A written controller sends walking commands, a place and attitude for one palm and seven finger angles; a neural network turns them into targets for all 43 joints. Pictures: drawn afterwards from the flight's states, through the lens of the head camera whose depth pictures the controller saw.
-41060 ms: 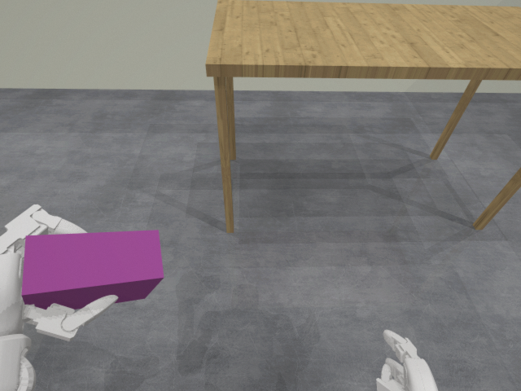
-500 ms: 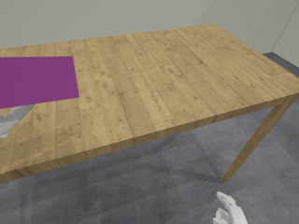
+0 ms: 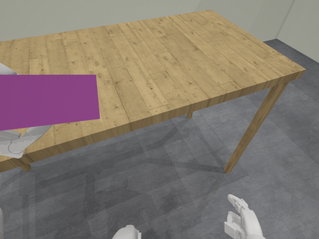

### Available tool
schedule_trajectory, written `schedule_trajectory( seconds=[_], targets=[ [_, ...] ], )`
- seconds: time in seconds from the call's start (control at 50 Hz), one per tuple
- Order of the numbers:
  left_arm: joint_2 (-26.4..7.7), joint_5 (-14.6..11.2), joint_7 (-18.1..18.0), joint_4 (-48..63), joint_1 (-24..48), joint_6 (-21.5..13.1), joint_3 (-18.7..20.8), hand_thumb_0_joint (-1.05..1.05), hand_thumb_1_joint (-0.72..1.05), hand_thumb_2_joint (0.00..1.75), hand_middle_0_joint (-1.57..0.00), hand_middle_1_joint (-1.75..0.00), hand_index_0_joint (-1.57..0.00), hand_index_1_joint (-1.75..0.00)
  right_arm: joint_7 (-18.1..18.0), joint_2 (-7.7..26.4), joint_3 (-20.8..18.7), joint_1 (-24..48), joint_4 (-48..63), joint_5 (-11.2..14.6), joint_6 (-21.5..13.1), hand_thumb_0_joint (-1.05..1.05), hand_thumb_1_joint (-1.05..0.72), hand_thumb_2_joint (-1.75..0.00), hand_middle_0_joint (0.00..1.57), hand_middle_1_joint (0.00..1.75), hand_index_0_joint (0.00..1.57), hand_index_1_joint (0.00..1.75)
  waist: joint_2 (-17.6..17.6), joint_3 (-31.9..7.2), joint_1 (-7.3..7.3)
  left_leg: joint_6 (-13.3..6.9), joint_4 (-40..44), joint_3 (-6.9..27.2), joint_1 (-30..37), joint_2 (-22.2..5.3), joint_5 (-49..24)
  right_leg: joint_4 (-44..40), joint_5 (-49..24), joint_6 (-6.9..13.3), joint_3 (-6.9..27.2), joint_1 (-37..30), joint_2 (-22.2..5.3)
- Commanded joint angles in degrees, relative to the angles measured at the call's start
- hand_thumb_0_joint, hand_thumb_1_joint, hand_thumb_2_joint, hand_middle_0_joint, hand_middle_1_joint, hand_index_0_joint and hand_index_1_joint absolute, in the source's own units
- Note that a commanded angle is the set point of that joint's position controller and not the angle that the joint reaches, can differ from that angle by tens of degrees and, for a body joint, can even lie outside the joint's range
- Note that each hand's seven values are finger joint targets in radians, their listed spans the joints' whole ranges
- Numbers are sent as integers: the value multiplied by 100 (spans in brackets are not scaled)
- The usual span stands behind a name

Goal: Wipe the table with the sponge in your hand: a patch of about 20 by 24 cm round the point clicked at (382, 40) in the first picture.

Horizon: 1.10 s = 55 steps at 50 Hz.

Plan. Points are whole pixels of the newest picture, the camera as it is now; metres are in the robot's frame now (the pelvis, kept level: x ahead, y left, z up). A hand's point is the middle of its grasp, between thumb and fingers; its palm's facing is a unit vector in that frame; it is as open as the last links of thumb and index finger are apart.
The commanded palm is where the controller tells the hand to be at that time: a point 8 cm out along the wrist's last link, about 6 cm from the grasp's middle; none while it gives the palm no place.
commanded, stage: step back with the hand held close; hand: left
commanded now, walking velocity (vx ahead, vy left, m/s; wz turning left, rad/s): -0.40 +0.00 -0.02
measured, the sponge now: (58, 98) +0.26 +0.17 +0.29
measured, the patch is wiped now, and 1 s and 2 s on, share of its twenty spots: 0.95 0.95 0.95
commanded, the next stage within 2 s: stop stepping back and stand still in 0.12 s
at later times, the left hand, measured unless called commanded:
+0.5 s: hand out of the picture +0.06 +0.19 +0.31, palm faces +0.47 -0.83 -0.31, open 10.0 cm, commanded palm +0.02 +0.26 +0.30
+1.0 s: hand out of the picture -0.05 +0.20 +0.31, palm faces +0.59 -0.74 -0.31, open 10.0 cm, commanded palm -0.10 +0.25 +0.30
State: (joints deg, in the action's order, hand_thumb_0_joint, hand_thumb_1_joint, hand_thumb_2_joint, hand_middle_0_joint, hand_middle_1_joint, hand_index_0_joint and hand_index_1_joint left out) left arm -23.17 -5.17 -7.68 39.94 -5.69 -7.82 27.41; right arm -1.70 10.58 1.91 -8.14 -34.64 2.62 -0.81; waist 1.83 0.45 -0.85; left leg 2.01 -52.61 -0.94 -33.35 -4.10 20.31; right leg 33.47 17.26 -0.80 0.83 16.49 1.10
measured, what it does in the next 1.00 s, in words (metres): walks backwards: left foot, then left foot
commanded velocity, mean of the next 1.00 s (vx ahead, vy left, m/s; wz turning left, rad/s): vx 0.13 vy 0.05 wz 0.00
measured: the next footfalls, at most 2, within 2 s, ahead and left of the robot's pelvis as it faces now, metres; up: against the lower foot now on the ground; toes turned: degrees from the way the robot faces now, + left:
left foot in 0.12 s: +0.03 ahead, +0.15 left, +0.00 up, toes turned +4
left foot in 0.54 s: -0.10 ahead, +0.13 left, +0.00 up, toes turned +2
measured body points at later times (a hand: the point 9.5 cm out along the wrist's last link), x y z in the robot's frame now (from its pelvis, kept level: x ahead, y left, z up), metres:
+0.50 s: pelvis -0.15 -0.02 +0.00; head -0.18 -0.02 +0.45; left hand +0.03 +0.23 +0.32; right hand -0.01 -0.25 -0.10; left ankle -0.13 +0.12 -0.70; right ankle -0.06 -0.11 -0.72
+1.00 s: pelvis -0.25 -0.04 +0.00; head -0.27 -0.06 +0.45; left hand -0.09 +0.24 +0.32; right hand -0.07 -0.28 -0.08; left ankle -0.23 +0.11 -0.73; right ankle -0.18 -0.12 -0.72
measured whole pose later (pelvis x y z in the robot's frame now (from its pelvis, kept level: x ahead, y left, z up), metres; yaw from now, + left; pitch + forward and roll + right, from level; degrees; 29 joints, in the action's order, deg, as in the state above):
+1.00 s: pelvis -0.25 -0.04 +0.00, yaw +3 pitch -1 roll +2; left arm -26.6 -3.6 -8.6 33.2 -9.4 -8.6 27.6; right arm -4.7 14.5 -0.2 -13.8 -35.4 2.1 -4.6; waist 0.6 -3.0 0.5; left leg -1.0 -32.7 -4.8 -16.8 -3.9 17.2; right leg 41.7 23.9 1.5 -2.4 23.6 0.3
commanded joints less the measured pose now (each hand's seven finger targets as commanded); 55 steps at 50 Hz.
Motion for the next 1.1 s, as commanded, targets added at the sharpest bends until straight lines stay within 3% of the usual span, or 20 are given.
schedule_trajectory(
  seconds=[0.0, 0.06, 0.12, 0.18, 0.28, 0.32, 0.38, 0.46, 0.52, 0.56, 0.64, 0.66, 0.68, 0.72, 0.86, 0.94, 0.98, 1.04, 1.06, 1.08],
  targets=[
    [-1602, -30, -88, 1485, -358, -363, 966, 0, 10, 130, -120, -160, -120, -160, -140, 433, -247, 652, 1136, -12, -105, 0, -90, -90, 20, 30, 20, 30, -793, -1045, 51, 25, 177, 84, 511, -95, 250, -640, -4759, 842, 835, -377, -1875],
    [-1721, -62, -241, 1574, -407, -502, 1156, 0, 10, 130, -120, -160, -120, -160, -244, 580, -413, 369, 947, -24, -155, 0, -90, -90, 20, 30, 20, 30, -423, -1452, -101, -4, 2143, -84, 1497, -148, -1252, -10, -4632, 545, 868, -476, -1518],
    [-1691, -195, -234, 1603, -243, -593, 1268, 0, 10, 130, -120, -160, -120, -160, -202, 1012, -654, 380, 981, 31, -373, 0, -90, -90, 20, 30, 20, 30, 1284, -1627, -22, -650, 2836, 1095, 2806, -1643, -4722, 1239, 331, -46, 142, 1031, 23],
    [-1641, -145, -298, 1346, 149, -589, 1198, 0, 10, 130, -120, -160, -120, -160, -110, 875, -620, -46, 747, -65, -646, 0, -90, -90, 20, 30, 20, 30, 1593, -1883, -75, -963, 2624, 989, 3155, -1590, -5745, 2277, 1455, -37, 307, 1422, 158],
    [-1465, -39, -178, 1084, -177, -332, 934, 0, 10, 130, -120, -160, -120, -160, -21, 901, -450, 311, 1141, 32, -652, 0, -90, -90, 20, 30, 20, 30, 991, -1155, 98, -402, 2660, 311, 763, -826, 394, -319, 256, 119, -157, -806, -137],
    [-1764, 79, -146, 1114, 51, -229, 828, 0, 10, 130, -120, -160, -120, -160, -40, 793, -414, 296, 1212, 18, -505, 0, -90, -90, 20, 30, 20, 30, -1439, -721, -66, -50, -531, -114, 326, 276, 976, -2232, 1334, 895, 2276, 357, -1857],
    [-1713, 51, -152, 780, 448, -147, 848, 0, 10, 130, -120, -160, -120, -160, -106, 728, -304, 334, 558, -102, -435, 0, -90, -90, 20, 30, 20, 30, -1044, -566, -278, -145, -1275, 115, 1247, 58, 77, -2436, 2832, 732, 1790, 1904, -1681],
    [-1576, 51, -205, 311, 434, -113, 686, 0, 10, 130, -120, -160, -120, -160, -232, 696, -155, 293, 591, -135, -318, 0, -90, -90, 20, 30, 20, 30, -675, -660, -168, -437, 1512, -402, 2246, 123, 772, -1634, 2488, 538, 709, 1691, -1267],
    [-1503, 62, -274, 228, 924, -122, 652, 0, 10, 130, -120, -160, -120, -160, -265, 1072, -218, 280, 874, -99, -479, 0, -90, -90, 20, 30, 20, 30, 1853, -625, -77, -1143, 4218, 2006, 1321, -1230, 2973, 2012, 1047, 58, -807, 1006, 314],
    [-1523, 89, -132, -240, 1209, -60, 498, 0, 10, 130, -120, -160, -120, -160, -132, 864, -285, 79, 813, -54, -472, 0, -90, -90, 20, 30, 20, 30, 1378, -496, -5, -1299, 4526, 1895, 22, -1373, 2808, 3876, 881, 84, -318, 669, 143],
    [-1413, 52, -104, -362, 271, -62, 502, 0, 10, 130, -120, -160, -120, -160, -152, 819, -181, 541, 954, -82, -418, 0, -90, -90, 20, 30, 20, 30, 677, -290, 294, -609, 2570, 646, -966, -679, 2303, -18, 1369, 345, -221, -1388, -85],
    [-1352, 99, -36, -243, 101, -61, 489, 0, 10, 130, -120, -160, -120, -160, -128, 784, -243, 426, 968, -108, -366, 0, -90, -90, 20, 30, 20, 30, -849, -179, 331, -409, 241, -272, -1254, 107, 1584, -1401, 1288, 619, 725, -1478, -590],
    [-1586, 81, 43, 219, 385, -143, 548, 0, 10, 130, -120, -160, -120, -160, -81, 890, -358, 398, 1057, -80, -354, 0, -90, -90, 20, 30, 20, 30, -2408, -187, 199, -244, -1926, -50, -1493, 453, 889, -2749, 1847, 900, 3279, -786, -1956],
    [-1808, 78, 187, 734, 909, -392, 757, 0, 10, 130, -120, -160, -120, -160, 24, 663, -222, 379, 775, -103, -451, 0, -90, -90, 20, 30, 20, 30, -613, -707, -135, -174, -2307, 383, -574, 105, -311, -2524, 2405, 833, 2556, 508, -1779],
    [-1490, 113, -171, 368, 561, -361, 510, 0, 10, 130, -120, -160, -120, -160, -347, 642, -208, 125, 735, -97, -638, 0, -90, -90, 20, 30, 20, 30, -600, -780, -38, -491, 2039, -741, 2467, 222, 314, -1751, 2347, 699, 1068, 1158, -1285],
    [-1446, 140, -242, 103, 847, -227, 595, 0, 10, 130, -120, -160, -120, -160, -347, 928, -315, 114, 797, -61, -703, 0, -90, -90, 20, 30, 20, 30, 1142, -1187, 117, -1127, 3572, 993, 2549, -1197, 1476, 1494, 1326, 79, -585, 931, 150],
    [-1551, 182, -239, -370, 1142, -116, 528, 0, 10, 130, -120, -160, -120, -160, -274, 895, -303, 90, 743, -36, -683, 0, -90, -90, 20, 30, 20, 30, 1278, -430, 37, -1196, 4161, 1479, 681, -1475, 2765, 2015, 1079, 135, -207, 505, -152],
    [-1392, 174, -146, -426, 648, -33, 430, 0, 10, 130, -120, -160, -120, -160, -197, 843, -266, 436, 946, -68, -568, 0, -90, -90, 20, 30, 20, 30, 414, 17, 276, -542, 2112, 152, -781, -506, 2555, -282, 1035, 316, -43, -1031, -167],
    [-1442, 141, -108, -410, 485, -30, 480, 0, 10, 130, -120, -160, -120, -160, -151, 783, -325, 392, 992, -99, -490, 0, -90, -90, 20, 30, 20, 30, -1573, 156, 242, -336, -261, -500, -887, 244, 1607, -1633, 1996, 759, 1883, -566, -1037],
    [-1546, 75, -61, 9, 810, -144, 514, 0, 10, 130, -120, -160, -120, -160, -80, 856, -348, 390, 978, -115, -486, 0, -90, -90, 20, 30, 20, 30, -2153, -17, 98, -240, -1642, 81, -852, 280, 735, -2683, 2258, 880, 3450, -134, -1930]
  ],
)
